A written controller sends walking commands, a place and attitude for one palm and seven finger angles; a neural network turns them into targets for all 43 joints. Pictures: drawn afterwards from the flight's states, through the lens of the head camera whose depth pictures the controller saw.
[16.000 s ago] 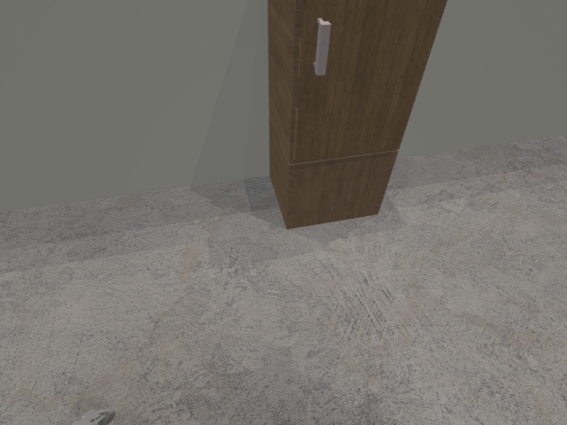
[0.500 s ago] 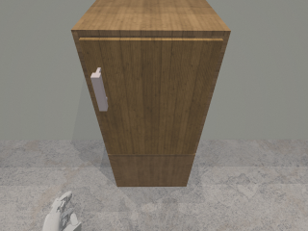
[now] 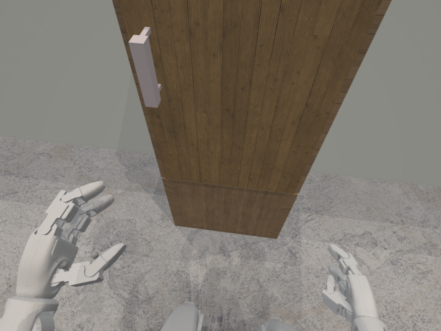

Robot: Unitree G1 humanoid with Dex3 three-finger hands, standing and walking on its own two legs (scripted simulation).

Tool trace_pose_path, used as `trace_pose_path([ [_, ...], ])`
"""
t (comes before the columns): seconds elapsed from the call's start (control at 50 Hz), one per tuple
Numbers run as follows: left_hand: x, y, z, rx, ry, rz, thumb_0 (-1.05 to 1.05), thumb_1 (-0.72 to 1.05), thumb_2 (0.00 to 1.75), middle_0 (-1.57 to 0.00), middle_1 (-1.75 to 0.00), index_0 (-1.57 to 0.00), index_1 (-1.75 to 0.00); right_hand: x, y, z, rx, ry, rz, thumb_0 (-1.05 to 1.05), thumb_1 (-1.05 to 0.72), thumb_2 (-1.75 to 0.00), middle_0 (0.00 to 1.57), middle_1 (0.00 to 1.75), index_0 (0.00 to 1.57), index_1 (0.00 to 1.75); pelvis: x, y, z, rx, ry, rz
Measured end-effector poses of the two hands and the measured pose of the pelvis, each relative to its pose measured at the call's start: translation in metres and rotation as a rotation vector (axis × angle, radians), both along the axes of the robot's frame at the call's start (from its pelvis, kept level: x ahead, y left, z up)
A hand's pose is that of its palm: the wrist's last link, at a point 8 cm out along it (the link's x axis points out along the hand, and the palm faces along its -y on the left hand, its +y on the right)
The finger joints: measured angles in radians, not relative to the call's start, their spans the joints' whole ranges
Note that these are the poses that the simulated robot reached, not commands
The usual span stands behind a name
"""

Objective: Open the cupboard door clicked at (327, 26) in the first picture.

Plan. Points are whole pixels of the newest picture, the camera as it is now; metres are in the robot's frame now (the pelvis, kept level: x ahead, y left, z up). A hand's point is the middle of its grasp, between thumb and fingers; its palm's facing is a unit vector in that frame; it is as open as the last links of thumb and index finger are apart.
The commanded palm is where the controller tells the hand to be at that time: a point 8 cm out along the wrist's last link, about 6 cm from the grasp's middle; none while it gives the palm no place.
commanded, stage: raise the hand with hooked fingers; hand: left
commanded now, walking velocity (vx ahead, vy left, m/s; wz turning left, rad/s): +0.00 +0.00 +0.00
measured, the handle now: (149, 68) +0.55 +0.22 +0.16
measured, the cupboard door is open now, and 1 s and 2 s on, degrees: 0 0 0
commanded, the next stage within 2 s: move the hooked fingers beside the handle in 1.44 s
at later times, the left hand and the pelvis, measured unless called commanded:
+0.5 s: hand (75, 200) +0.26 +0.25 +0.12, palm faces -0.01 -1.00 -0.06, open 13.0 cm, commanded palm +0.24 +0.31 +0.14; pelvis +0.02 +0.02 +0.04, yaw -2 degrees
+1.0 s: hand (45, 136) +0.32 +0.29 +0.20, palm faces +0.04 -1.00 -0.04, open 14.0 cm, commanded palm +0.28 +0.33 +0.19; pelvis +0.02 +0.02 +0.06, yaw -2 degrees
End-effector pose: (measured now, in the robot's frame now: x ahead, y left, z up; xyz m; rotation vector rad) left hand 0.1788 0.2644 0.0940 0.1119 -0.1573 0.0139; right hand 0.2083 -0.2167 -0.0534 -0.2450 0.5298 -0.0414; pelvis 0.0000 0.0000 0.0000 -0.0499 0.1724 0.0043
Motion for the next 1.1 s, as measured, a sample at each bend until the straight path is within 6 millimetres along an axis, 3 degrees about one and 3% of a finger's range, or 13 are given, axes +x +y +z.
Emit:
trace_pose_path([
  [0.06, 0.035, -0.006, -0.007, -0.014, 0.145, -0.122, 0.01, 0.25, 0.62, -0.24, -0.71, -0.24, -0.72, -0.02, 0.007, -0.009, 0.056, 0.063, -0.055, 0.01, -0.9, -0.9, 0.21, 0.3, 0.2, 0.3, 0.002, 0.001, 0.006, 0.012, 0.0, -0.016],
  [0.12, 0.052, 0.001, -0.01, -0.057, 0.276, -0.113, 0.01, 0.18, 0.59, -0.25, -0.75, -0.25, -0.76, -0.042, 0.005, -0.008, 0.081, 0.114, -0.127, 0.02, -0.9, -0.9, 0.21, 0.3, 0.2, 0.3, 0.009, 0.003, 0.017, 0.027, -0.003, -0.036],
  [0.26, 0.043, 0.037, 0.026, -0.052, 0.146, 0.098, 0.01, 0.03, 0.52, -0.26, -0.86, -0.26, -0.86, -0.072, -0.017, 0.006, 0.015, 0.177, -0.195, 0.02, -0.9, -0.9, 0.21, 0.3, 0.2, 0.3, 0.021, 0.011, 0.031, 0.033, -0.018, -0.046],
  [0.34, 0.042, 0.039, 0.023, -0.044, 0.139, 0.057, 0.0, -0.07, 0.48, -0.26, -0.92, -0.26, -0.92, -0.07, -0.026, 0.011, -0.041, 0.175, -0.174, 0.02, -0.9, -0.9, 0.21, 0.3, 0.2, 0.3, 0.018, 0.017, 0.032, 0.024, -0.026, -0.033],
  [0.44, 0.055, 0.037, 0.018, -0.052, 0.186, -0.035, 0.0, -0.19, 0.43, -0.27, -0.99, -0.27, -1.0, -0.058, -0.024, 0.026, -0.071, 0.113, -0.174, 0.02, -0.9, -0.9, 0.21, 0.3, 0.2, 0.3, 0.015, 0.022, 0.036, 0.022, -0.049, -0.034],
  [0.6, 0.078, 0.063, 0.064, -0.06, 0.045, 0.032, 0.0, -0.37, 0.36, -0.29, -1.11, -0.29, -1.12, -0.036, 0.002, 0.048, -0.022, 0.01, -0.131, 0.02, -0.9, -0.9, 0.2, 0.3, 0.2, 0.3, 0.016, 0.025, 0.045, 0.018, -0.094, -0.034],
  [0.68, 0.085, 0.071, 0.067, -0.072, 0.114, 0.027, -0.01, -0.44, 0.33, -0.29, -1.15, -0.29, -1.16, -0.031, 0.014, 0.05, 0.008, 0.001, -0.105, 0.01, -0.9, -0.9, 0.21, 0.3, 0.2, 0.3, 0.016, 0.028, 0.05, 0.019, -0.107, -0.032],
  [0.8, 0.092, 0.075, 0.068, -0.085, 0.157, 0.03, -0.01, -0.48, 0.31, -0.29, -1.18, -0.3, -1.19, -0.035, 0.017, 0.048, 0.004, 0.034, -0.091, 0.01, -0.9, -0.9, 0.21, 0.3, 0.2, 0.3, 0.014, 0.028, 0.054, 0.022, -0.122, -0.032],
  [0.98, 0.117, 0.082, 0.102, -0.072, 0.079, 0.029, -0.01, -0.5, 0.3, -0.3, -1.2, -0.3, -1.2, -0.052, 0.002, 0.046, -0.02, 0.09, -0.132, 0.02, -0.9, -0.9, 0.21, 0.3, 0.2, 0.3, 0.015, 0.022, 0.059, 0.025, -0.141, -0.032],
  [1.1, 0.127, 0.073, 0.091, -0.085, 0.178, 0.002, -0.01, -0.5, 0.3, -0.29, -1.2, -0.3, -1.2, -0.06, -0.013, 0.045, -0.019, 0.102, -0.172, 0.02, -0.9, -0.9, 0.21, 0.3, 0.2, 0.3, 0.017, 0.019, 0.062, 0.032, -0.131, -0.044],
])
